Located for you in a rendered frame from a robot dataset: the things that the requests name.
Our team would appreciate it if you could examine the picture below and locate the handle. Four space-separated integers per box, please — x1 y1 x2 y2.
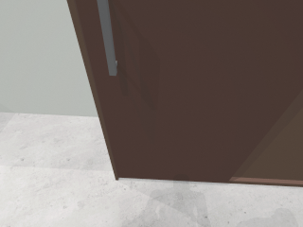
97 0 117 76

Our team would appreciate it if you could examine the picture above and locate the wardrobe door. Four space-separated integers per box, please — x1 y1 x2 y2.
75 0 303 183
232 90 303 181

